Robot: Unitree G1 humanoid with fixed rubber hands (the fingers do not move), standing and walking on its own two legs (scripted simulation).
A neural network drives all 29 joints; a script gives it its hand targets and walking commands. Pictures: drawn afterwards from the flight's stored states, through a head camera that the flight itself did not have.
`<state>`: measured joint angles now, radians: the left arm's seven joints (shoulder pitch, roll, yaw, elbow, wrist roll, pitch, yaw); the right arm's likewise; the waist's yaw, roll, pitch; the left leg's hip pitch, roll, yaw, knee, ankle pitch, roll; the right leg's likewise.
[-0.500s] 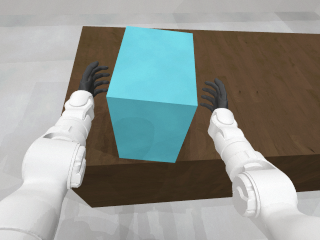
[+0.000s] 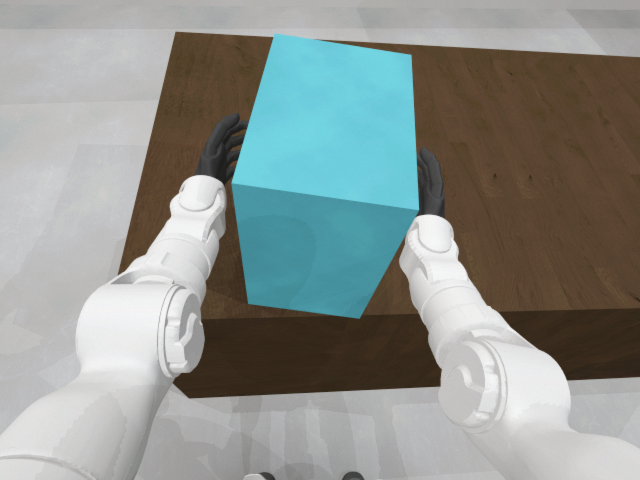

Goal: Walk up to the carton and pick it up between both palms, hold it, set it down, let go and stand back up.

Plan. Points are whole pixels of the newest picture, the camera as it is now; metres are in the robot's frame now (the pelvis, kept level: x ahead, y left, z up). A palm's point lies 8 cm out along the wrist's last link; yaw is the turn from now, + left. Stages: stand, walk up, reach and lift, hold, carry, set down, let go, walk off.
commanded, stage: reach and lift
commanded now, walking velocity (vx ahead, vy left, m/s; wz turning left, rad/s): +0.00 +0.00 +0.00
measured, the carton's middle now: (321, 191) +0.49 +0.00 +0.02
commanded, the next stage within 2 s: none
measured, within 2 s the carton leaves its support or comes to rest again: leaves its support in 2.00 s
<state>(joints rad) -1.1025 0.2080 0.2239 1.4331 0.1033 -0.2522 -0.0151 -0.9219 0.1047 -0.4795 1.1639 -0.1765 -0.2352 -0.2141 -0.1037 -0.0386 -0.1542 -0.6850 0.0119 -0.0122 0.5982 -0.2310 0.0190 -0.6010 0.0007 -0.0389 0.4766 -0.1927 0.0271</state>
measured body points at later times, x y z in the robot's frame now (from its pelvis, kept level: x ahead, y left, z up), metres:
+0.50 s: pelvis +0.02 -0.01 +0.02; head +0.09 +0.02 +0.46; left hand +0.47 +0.14 +0.07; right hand +0.42 -0.13 +0.06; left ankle +0.02 +0.09 -0.73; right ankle +0.01 -0.14 -0.73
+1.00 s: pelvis +0.02 -0.01 +0.02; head +0.09 +0.03 +0.46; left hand +0.47 +0.14 +0.07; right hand +0.42 -0.13 +0.06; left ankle +0.02 +0.09 -0.73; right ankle +0.01 -0.14 -0.73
